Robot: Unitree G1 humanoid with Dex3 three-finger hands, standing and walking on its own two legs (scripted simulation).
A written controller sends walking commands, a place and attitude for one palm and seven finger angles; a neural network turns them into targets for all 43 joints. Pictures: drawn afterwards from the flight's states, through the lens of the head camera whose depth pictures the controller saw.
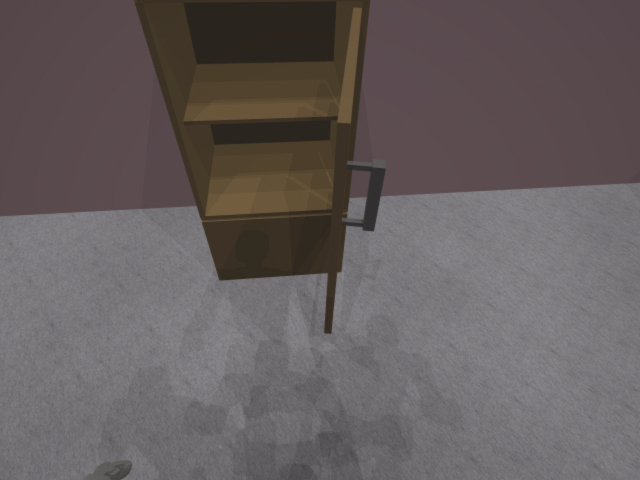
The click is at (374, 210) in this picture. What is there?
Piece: cupboard door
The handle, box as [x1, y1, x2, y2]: [341, 159, 385, 230]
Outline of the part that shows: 385,160 373,159 371,163 347,161 347,169 368,170 371,172 364,218 342,218 341,224 362,226 363,230 373,230 384,175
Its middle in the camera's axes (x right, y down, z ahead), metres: +0.07 -0.07 +0.67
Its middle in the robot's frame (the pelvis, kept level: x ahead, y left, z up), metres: +0.56 -0.04 +0.02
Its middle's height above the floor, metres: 0.79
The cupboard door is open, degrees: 78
